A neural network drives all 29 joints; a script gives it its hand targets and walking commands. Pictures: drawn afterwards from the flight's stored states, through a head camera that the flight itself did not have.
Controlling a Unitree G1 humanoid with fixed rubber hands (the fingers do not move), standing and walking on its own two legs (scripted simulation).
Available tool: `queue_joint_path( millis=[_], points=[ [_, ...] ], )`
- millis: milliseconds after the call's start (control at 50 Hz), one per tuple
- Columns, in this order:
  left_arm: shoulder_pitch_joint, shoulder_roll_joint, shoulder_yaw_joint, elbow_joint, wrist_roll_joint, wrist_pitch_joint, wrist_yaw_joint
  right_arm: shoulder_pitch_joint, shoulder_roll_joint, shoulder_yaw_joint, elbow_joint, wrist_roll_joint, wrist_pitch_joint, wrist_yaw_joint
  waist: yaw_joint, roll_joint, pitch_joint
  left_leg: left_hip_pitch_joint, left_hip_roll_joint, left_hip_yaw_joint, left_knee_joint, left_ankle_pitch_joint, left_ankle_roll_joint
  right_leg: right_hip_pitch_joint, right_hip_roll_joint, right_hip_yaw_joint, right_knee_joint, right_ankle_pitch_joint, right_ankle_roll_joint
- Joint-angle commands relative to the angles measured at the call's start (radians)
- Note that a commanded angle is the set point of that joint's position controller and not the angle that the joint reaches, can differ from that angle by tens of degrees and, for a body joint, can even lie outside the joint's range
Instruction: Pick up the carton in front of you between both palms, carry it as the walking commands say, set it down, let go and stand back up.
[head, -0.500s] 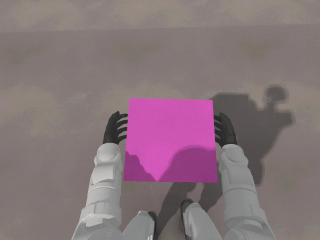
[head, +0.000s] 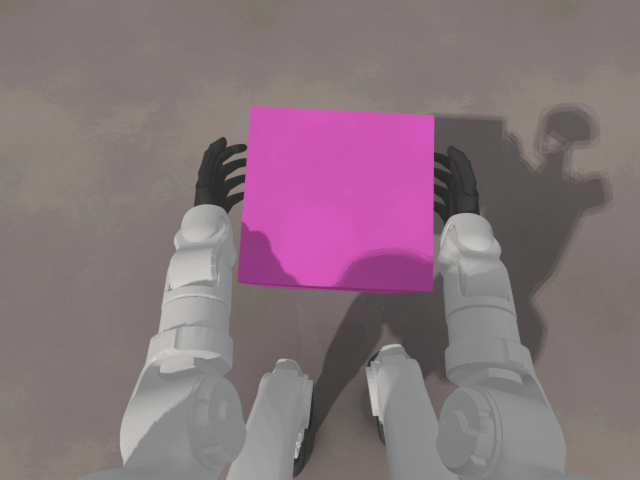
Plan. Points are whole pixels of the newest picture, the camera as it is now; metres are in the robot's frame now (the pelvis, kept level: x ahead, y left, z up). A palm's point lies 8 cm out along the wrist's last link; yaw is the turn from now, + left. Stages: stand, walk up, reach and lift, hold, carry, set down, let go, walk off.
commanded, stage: set down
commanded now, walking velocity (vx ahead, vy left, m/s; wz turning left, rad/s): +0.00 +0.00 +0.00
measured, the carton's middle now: (333, 218) +0.46 -0.01 -0.15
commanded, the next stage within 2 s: none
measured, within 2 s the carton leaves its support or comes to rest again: rests again in 1.52 s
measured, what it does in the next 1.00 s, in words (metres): lowers itself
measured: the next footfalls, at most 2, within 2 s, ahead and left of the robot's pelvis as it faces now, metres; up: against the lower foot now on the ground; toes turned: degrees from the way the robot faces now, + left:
none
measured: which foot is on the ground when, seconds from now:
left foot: down 0.00-1.00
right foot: down 0.00-1.00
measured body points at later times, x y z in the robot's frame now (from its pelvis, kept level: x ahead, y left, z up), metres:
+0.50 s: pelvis -0.02 +0.00 -0.12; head +0.29 -0.02 +0.20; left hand +0.51 +0.14 -0.23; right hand +0.47 -0.17 -0.25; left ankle +0.05 +0.11 -0.57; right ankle +0.11 -0.12 -0.57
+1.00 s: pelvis -0.02 +0.00 -0.21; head +0.34 +0.02 +0.06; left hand +0.53 +0.13 -0.37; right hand +0.50 -0.17 -0.37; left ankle +0.05 +0.11 -0.57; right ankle +0.10 -0.12 -0.57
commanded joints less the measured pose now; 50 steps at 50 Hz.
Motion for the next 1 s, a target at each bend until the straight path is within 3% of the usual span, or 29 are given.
queue_joint_path(
  millis=[0, 80, 100, 120, 160, 200, 220, 260, 280, 300, 320, 340, 360, 380, 480, 520, 540, 560, 600, 640, 660, 680, 700, 720, 740, 800, 920, 960, 980],
  points=[
    [-0.539, -0.850, -0.494, 0.091, -0.103, 0.006, -0.227, -0.590, 0.872, 0.536, 0.070, 0.103, -0.007, 0.172, -0.007, -0.063, -0.861, 0.120, -0.054, 0.032, -0.105, 0.165, -0.021, 0.660, 0.067, -0.067, 0.004, 0.218, 0.010],
    [-0.602, -0.836, -0.517, 0.079, -0.124, 0.008, -0.227, -0.647, 0.873, 0.555, 0.059, 0.121, -0.005, 0.155, -0.015, -0.058, -0.916, 0.068, -0.057, 0.036, -0.026, 0.176, -0.024, 0.595, 0.075, -0.077, 0.080, 0.226, 0.015],
    [-0.614, -0.834, -0.528, 0.065, -0.131, 0.005, -0.226, -0.658, 0.876, 0.561, 0.056, 0.127, -0.004, 0.151, -0.003, -0.064, -0.947, 0.047, -0.061, 0.046, -0.001, 0.185, -0.025, 0.616, 0.076, -0.069, 0.091, 0.243, 0.018],
    [-0.630, -0.839, -0.526, 0.082, -0.145, 0.008, -0.227, -0.671, 0.863, 0.569, 0.036, 0.140, -0.006, 0.148, -0.030, -0.062, -0.960, 0.037, -0.057, 0.041, 0.016, 0.184, -0.028, 0.616, 0.077, -0.077, 0.114, 0.261, 0.016],
    [-0.634, -0.817, -0.518, 0.100, -0.142, 0.012, -0.226, -0.708, 0.863, 0.567, 0.049, 0.149, -0.002, 0.140, -0.006, -0.063, -0.942, -0.006, -0.062, 0.049, 0.035, 0.168, -0.026, 0.586, 0.080, -0.083, 0.144, 0.242, 0.020],
    [-0.663, -0.806, -0.528, 0.103, -0.151, 0.008, -0.222, -0.747, 0.852, 0.571, 0.035, 0.150, -0.004, 0.131, -0.016, -0.071, -0.965, -0.024, -0.065, 0.051, 0.063, 0.158, -0.025, 0.560, 0.079, -0.093, 0.173, 0.235, 0.022],
    [-0.663, -0.781, -0.526, 0.092, -0.153, 0.006, -0.223, -0.730, 0.868, 0.581, 0.049, 0.169, -0.003, 0.126, 0.009, -0.077, -0.961, -0.026, -0.064, 0.054, 0.087, 0.172, -0.023, 0.559, 0.079, -0.085, 0.186, 0.237, 0.025],
    [-0.687, -0.791, -0.519, 0.119, -0.153, 0.008, -0.222, -0.757, 0.826, 0.558, 0.064, 0.161, -0.005, 0.123, -0.013, -0.045, -0.943, -0.072, -0.065, 0.062, 0.108, 0.141, -0.028, 0.521, 0.080, -0.091, 0.210, 0.217, 0.016],
    [-0.702, -0.775, -0.514, 0.125, -0.150, 0.011, -0.220, -0.760, 0.834, 0.546, 0.059, 0.161, -0.005, 0.120, -0.024, -0.062, -0.936, -0.073, -0.064, 0.054, 0.123, 0.141, -0.021, 0.500, 0.083, -0.093, 0.222, 0.215, 0.019],
    [-0.725, -0.765, -0.520, 0.114, -0.161, 0.005, -0.220, -0.785, 0.836, 0.560, 0.047, 0.173, -0.008, 0.116, -0.007, -0.058, -0.953, -0.090, -0.066, 0.063, 0.142, 0.138, -0.020, 0.487, 0.080, -0.096, 0.239, 0.206, 0.024],
    [-0.739, -0.759, -0.517, 0.137, -0.152, 0.009, -0.219, -0.798, 0.803, 0.539, 0.049, 0.159, -0.008, 0.112, -0.039, -0.041, -0.941, -0.096, -0.065, 0.059, 0.148, 0.134, -0.023, 0.468, 0.081, -0.101, 0.253, 0.214, 0.019],
    [-0.752, -0.753, -0.515, 0.133, -0.160, 0.006, -0.216, -0.821, 0.795, 0.538, 0.052, 0.179, -0.012, 0.112, -0.017, -0.020, -0.940, -0.091, -0.061, 0.061, 0.168, 0.139, -0.021, 0.437, 0.081, -0.100, 0.272, 0.202, 0.017],
    [-0.753, -0.750, -0.513, 0.137, -0.166, 0.002, -0.214, -0.833, 0.800, 0.540, 0.057, 0.175, -0.013, 0.109, -0.009, -0.047, -0.944, -0.106, -0.068, 0.066, 0.175, 0.141, -0.021, 0.440, 0.080, -0.105, 0.279, 0.211, 0.023],
    [-0.761, -0.734, -0.506, 0.150, -0.164, 0.003, -0.212, -0.837, 0.794, 0.534, 0.063, 0.174, -0.013, 0.107, -0.035, -0.055, -0.937, -0.117, -0.064, 0.065, 0.189, 0.132, -0.019, 0.426, 0.080, -0.113, 0.296, 0.207, 0.023],
    [-0.827, -0.703, -0.503, 0.182, -0.161, 0.000, -0.199, -0.894, 0.750, 0.502, 0.080, 0.177, -0.016, 0.104, -0.027, -0.018, -0.926, -0.146, -0.063, 0.073, 0.248, 0.125, -0.021, 0.345, 0.077, -0.121, 0.371, 0.194, 0.023],
    [-0.831, -0.693, -0.488, 0.198, -0.172, -0.005, -0.198, -0.931, 0.727, 0.522, 0.068, 0.195, -0.019, 0.102, -0.040, -0.050, -0.903, -0.178, -0.059, 0.067, 0.282, 0.121, -0.017, 0.332, 0.073, -0.125, 0.390, 0.186, 0.025],
    [-0.857, -0.691, -0.496, 0.194, -0.176, -0.006, -0.197, -0.942, 0.730, 0.513, 0.072, 0.203, -0.020, 0.103, -0.021, -0.034, -0.921, -0.181, -0.063, 0.079, 0.290, 0.118, -0.016, 0.333, 0.073, -0.127, 0.409, 0.188, 0.025],
    [-0.867, -0.679, -0.502, 0.209, -0.173, -0.004, -0.192, -0.948, 0.730, 0.498, 0.097, 0.192, -0.017, 0.103, -0.039, -0.050, -0.904, -0.176, -0.061, 0.069, 0.302, 0.122, -0.013, 0.307, 0.072, -0.133, 0.420, 0.184, 0.029],
    [-0.894, -0.675, -0.506, 0.208, -0.192, -0.008, -0.188, -0.986, 0.702, 0.515, 0.073, 0.221, -0.025, 0.103, -0.026, -0.026, -0.915, -0.168, -0.057, 0.074, 0.336, 0.133, -0.017, 0.282, 0.068, -0.133, 0.455, 0.183, 0.025],
    [-0.928, -0.661, -0.522, 0.205, -0.198, -0.011, -0.184, -1.002, 0.696, 0.512, 0.075, 0.225, -0.028, 0.105, -0.051, -0.028, -0.928, -0.162, -0.056, 0.067, 0.359, 0.137, -0.014, 0.263, 0.070, -0.143, 0.488, 0.199, 0.028],
    [-0.927, -0.658, -0.522, 0.220, -0.201, -0.011, -0.180, -1.044, 0.683, 0.515, 0.083, 0.234, -0.028, 0.109, -0.033, -0.041, -0.898, -0.191, -0.055, 0.069, 0.363, 0.136, -0.012, 0.242, 0.063, -0.148, 0.499, 0.192, 0.030],
    [-0.915, -0.674, -0.523, 0.243, -0.209, -0.008, -0.182, -1.036, 0.662, 0.511, 0.084, 0.227, -0.032, 0.106, -0.062, -0.020, -0.889, -0.201, -0.056, 0.065, 0.377, 0.138, -0.019, 0.246, 0.063, -0.151, 0.513, 0.201, 0.028],
    [-0.950, -0.634, -0.542, 0.208, -0.218, -0.014, -0.180, -1.013, 0.672, 0.511, 0.092, 0.239, -0.030, 0.109, -0.048, -0.019, -0.898, -0.195, -0.053, 0.075, 0.401, 0.153, -0.023, 0.245, 0.060, -0.143, 0.527, 0.206, 0.027],
    [-0.974, -0.637, -0.557, 0.223, -0.226, -0.013, -0.176, -1.031, 0.664, 0.502, 0.099, 0.243, -0.029, 0.113, -0.068, -0.009, -0.897, -0.181, -0.047, 0.071, 0.404, 0.154, -0.022, 0.227, 0.059, -0.152, 0.542, 0.214, 0.028],
    [-0.984, -0.645, -0.566, 0.188, -0.238, -0.020, -0.176, -1.046, 0.675, 0.513, 0.091, 0.259, -0.032, 0.113, -0.048, -0.005, -0.918, -0.170, -0.050, 0.073, 0.427, 0.176, -0.020, 0.214, 0.061, -0.149, 0.557, 0.216, 0.027],
    [-1.015, -0.606, -0.587, 0.231, -0.270, -0.024, -0.168, -1.065, 0.622, 0.521, 0.099, 0.270, -0.038, 0.115, -0.082, -0.001, -0.872, -0.192, -0.043, 0.070, 0.467, 0.173, -0.024, 0.203, 0.044, -0.153, 0.594, 0.224, 0.025],
    [-1.069, -0.649, -0.645, 0.182, -0.286, -0.052, -0.141, -1.087, 0.659, 0.514, 0.124, 0.343, -0.055, 0.147, -0.087, 0.097, -0.877, -0.144, -0.038, 0.066, 0.513, 0.269, -0.026, 0.133, 0.056, -0.148, 0.656, 0.299, 0.013],
    [-1.065, -0.655, -0.647, 0.181, -0.279, -0.061, -0.134, -1.065, 0.671, 0.509, 0.166, 0.345, -0.055, 0.160, -0.065, 0.112, -0.829, -0.143, -0.031, 0.059, 0.515, 0.293, -0.022, 0.089, 0.053, -0.141, 0.675, 0.296, 0.007],
    [-1.051, -0.648, -0.642, 0.192, -0.282, -0.061, -0.131, -1.060, 0.644, 0.491, 0.167, 0.335, -0.059, 0.165, -0.082, 0.108, -0.825, -0.132, -0.036, 0.051, 0.523, 0.290, -0.025, 0.067, 0.057, -0.156, 0.685, 0.286, 0.008]
  ],
)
